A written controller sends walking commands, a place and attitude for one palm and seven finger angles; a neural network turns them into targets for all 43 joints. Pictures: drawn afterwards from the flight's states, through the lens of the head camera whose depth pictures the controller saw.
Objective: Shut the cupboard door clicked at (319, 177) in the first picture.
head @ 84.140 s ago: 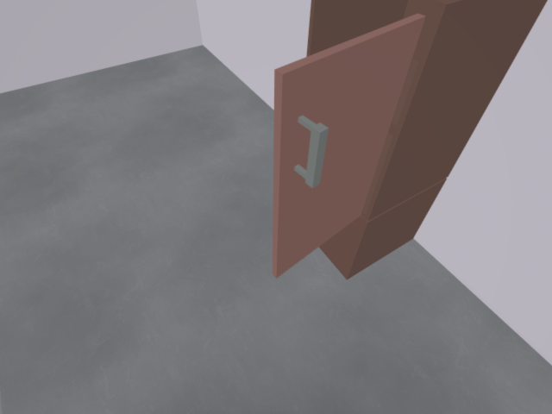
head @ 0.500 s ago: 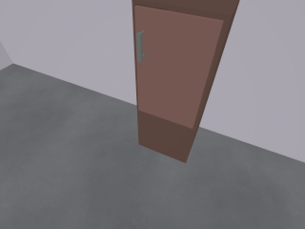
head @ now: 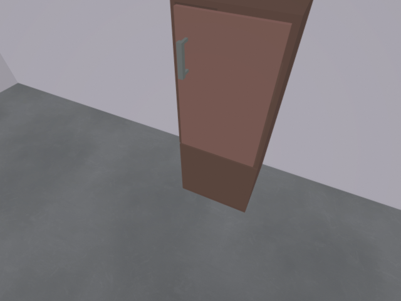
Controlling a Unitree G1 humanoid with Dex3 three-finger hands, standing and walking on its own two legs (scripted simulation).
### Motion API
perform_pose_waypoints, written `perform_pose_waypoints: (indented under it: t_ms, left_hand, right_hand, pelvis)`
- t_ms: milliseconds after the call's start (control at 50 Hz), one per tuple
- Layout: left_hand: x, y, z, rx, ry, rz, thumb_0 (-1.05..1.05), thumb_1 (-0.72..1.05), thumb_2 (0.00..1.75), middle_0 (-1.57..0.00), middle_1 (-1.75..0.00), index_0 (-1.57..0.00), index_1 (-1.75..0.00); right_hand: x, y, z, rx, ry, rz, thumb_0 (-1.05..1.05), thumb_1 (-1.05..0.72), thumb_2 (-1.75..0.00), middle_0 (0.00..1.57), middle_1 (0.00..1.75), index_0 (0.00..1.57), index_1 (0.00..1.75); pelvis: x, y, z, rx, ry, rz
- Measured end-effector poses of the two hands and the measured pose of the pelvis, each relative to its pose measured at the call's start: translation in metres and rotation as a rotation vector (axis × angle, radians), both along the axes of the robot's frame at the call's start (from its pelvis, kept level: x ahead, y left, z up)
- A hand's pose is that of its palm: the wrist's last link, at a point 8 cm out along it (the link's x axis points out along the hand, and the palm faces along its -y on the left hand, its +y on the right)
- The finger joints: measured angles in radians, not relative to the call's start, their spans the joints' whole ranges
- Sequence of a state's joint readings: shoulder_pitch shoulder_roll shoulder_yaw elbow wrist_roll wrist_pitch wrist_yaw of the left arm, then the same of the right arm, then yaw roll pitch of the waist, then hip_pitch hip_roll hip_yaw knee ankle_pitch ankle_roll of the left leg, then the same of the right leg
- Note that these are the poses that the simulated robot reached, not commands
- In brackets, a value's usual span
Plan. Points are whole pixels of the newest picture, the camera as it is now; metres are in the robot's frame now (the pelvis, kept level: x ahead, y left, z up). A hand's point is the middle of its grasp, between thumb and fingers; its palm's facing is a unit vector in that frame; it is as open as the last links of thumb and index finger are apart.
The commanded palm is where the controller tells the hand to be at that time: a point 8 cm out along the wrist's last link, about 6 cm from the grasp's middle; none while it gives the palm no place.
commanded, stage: look to check the result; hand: left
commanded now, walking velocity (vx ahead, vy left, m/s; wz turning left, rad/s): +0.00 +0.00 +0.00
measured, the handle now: (183, 58) +0.83 +0.10 +0.09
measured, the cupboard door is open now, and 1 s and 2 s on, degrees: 0 0 0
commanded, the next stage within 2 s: stand and wait in 0.18 s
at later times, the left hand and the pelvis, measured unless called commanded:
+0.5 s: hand out of the picture -0.03 +0.14 -0.18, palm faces +0.05 -0.99 -0.16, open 7.4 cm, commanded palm none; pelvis +0.01 -0.01 +0.00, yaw +0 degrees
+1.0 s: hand out of the picture -0.02 +0.14 -0.18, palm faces +0.05 -0.99 -0.16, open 7.4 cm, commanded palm none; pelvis +0.03 -0.02 +0.00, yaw +0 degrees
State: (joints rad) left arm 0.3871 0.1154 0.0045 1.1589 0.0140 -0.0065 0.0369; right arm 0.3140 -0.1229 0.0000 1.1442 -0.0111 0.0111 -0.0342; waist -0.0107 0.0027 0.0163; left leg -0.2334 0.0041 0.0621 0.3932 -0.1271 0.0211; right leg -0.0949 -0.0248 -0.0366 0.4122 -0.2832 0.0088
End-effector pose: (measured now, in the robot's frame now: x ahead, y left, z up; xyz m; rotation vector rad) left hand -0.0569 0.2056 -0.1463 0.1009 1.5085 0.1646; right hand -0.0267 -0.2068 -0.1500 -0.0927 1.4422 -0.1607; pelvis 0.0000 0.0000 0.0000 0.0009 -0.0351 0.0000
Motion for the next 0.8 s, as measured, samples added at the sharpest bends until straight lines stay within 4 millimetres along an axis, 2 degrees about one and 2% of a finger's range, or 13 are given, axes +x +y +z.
perform_pose_waypoints:
  t_ms: [300,800]
  left_hand:
    - [0.014,-0.014,-0.002,-0.015,-0.02,-0.002,0.01,0.91,0.9,-0.2,-0.29,-0.2,-0.3]
    - [0.026,-0.019,0.0,-0.004,-0.008,0.003,0.01,0.91,0.9,-0.19,-0.29,-0.2,-0.3]
  right_hand:
    - [0.006,-0.007,0.001,0.0,0.005,0.003,0.0,-0.9,-0.9,0.2,0.3,0.2,0.3]
    - [0.026,-0.018,0.002,-0.009,0.009,0.018,0.0,-0.91,-0.9,0.2,0.3,0.2,0.3]
  pelvis:
    - [0.006,-0.009,0.0,-0.002,0.001,0.003]
    - [0.02,-0.017,0.001,0.0,0.009,0.004]
